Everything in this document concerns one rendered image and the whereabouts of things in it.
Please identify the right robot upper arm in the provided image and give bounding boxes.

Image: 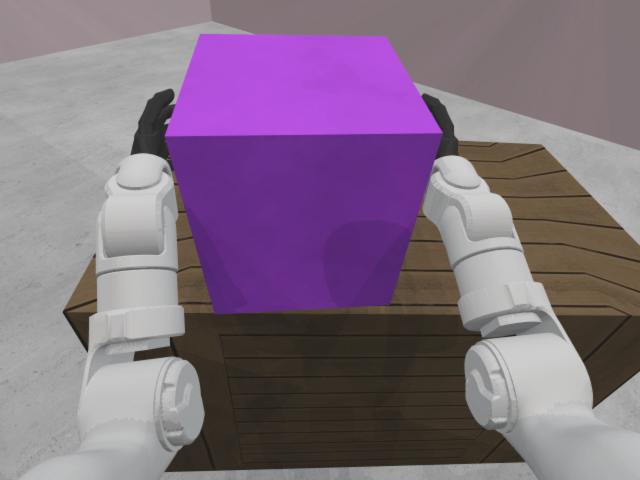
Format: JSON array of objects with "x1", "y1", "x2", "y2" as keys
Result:
[{"x1": 465, "y1": 333, "x2": 640, "y2": 480}]

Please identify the robot left hand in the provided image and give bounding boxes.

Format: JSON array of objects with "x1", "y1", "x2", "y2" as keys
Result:
[{"x1": 130, "y1": 89, "x2": 176, "y2": 172}]

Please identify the robot right forearm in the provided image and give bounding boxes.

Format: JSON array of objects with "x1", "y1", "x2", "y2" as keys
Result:
[{"x1": 423, "y1": 155, "x2": 593, "y2": 407}]

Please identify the robot left forearm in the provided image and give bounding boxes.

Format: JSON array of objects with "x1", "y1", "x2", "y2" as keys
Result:
[{"x1": 77, "y1": 153, "x2": 185, "y2": 444}]

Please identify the pedestal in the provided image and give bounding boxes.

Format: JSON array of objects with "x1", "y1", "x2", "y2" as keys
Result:
[{"x1": 63, "y1": 140, "x2": 640, "y2": 472}]

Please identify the carton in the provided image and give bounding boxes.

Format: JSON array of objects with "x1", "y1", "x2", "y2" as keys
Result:
[{"x1": 165, "y1": 34, "x2": 443, "y2": 314}]

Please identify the left robot upper arm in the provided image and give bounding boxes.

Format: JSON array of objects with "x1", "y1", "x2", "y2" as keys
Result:
[{"x1": 18, "y1": 356, "x2": 205, "y2": 480}]

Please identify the robot right hand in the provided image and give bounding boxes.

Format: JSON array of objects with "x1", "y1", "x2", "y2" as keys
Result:
[{"x1": 421, "y1": 93, "x2": 459, "y2": 160}]

